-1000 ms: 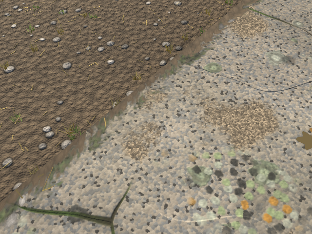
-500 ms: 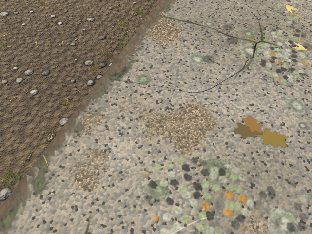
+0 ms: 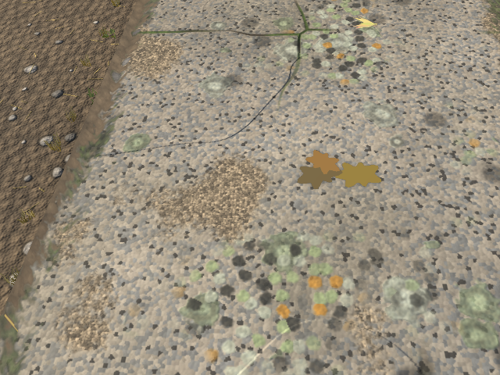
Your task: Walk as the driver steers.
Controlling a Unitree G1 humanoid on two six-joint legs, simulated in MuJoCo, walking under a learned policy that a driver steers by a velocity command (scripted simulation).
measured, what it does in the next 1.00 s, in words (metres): steps on the spot, turning right: left foot, then right foot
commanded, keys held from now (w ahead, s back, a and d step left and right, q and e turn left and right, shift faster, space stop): e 0.38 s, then no key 0.62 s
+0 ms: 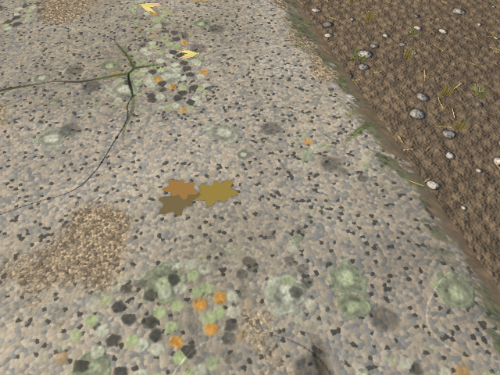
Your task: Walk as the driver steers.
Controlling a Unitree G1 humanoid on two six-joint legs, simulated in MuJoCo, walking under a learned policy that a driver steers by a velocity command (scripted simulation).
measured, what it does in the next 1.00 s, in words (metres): walks ahead: left foot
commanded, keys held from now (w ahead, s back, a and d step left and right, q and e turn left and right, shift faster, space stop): w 1.00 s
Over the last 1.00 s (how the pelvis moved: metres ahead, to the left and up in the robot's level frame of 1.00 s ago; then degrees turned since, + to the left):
-0.02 -0.01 -0.01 -20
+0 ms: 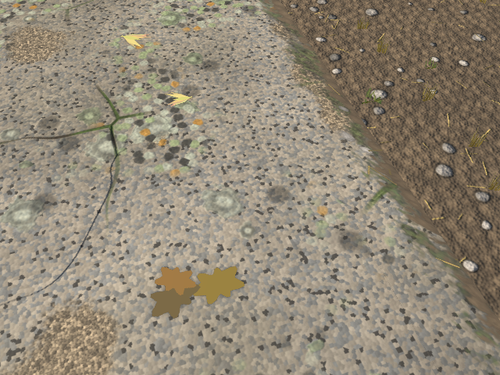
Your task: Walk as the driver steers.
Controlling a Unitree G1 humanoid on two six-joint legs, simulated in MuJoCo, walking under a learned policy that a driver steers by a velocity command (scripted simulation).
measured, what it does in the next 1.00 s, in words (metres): walks ahead, turning left: right foot, then left foot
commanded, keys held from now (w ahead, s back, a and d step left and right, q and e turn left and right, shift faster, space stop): w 0.30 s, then w+q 0.70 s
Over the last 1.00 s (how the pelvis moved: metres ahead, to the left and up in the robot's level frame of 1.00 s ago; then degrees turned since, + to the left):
0.38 0.04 0.01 0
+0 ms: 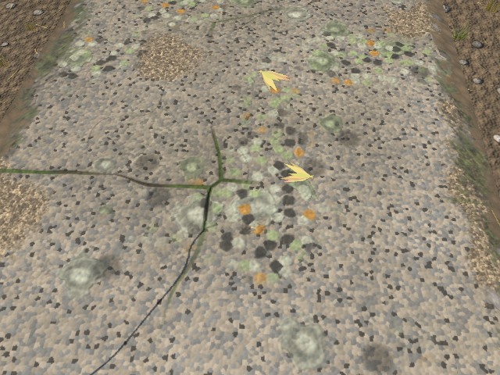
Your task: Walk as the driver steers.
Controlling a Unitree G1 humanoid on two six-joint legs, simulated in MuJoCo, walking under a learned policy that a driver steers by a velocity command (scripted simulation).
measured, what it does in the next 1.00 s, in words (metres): walks ahead, turning left: right foot, then left foot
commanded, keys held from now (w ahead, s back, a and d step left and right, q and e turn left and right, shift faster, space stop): w+q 0.44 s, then w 0.48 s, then w+e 0.08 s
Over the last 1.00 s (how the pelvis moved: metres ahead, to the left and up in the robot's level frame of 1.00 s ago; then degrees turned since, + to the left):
0.53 0.01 -0.01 21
